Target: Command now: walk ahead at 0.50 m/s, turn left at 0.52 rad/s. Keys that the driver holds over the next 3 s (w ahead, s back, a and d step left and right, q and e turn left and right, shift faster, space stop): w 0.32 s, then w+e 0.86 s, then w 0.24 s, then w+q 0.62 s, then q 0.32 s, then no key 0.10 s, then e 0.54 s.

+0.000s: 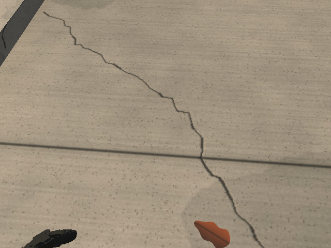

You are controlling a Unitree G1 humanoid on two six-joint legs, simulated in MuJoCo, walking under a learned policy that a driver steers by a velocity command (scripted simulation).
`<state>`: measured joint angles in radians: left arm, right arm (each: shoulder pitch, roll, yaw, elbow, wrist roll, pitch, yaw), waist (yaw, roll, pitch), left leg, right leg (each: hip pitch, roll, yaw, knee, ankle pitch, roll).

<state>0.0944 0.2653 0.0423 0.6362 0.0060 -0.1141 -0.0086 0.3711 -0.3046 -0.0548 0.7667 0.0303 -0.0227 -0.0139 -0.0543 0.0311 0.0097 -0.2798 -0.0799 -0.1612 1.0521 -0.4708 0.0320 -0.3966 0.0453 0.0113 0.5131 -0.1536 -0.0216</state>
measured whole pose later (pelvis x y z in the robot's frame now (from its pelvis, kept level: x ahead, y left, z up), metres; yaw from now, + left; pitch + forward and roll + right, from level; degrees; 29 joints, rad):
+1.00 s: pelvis +0.52 +0.01 -0.01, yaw -13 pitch +1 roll +1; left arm 0.11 0.29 0.07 0.68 -0.02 -0.03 -0.04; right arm 0.29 -0.29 -0.07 0.84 0.01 -0.06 -0.01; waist -0.03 -0.01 0.07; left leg -0.14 0.07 0.09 1.00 -0.50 -0.03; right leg -0.50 0.03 -0.04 0.66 -0.18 -0.11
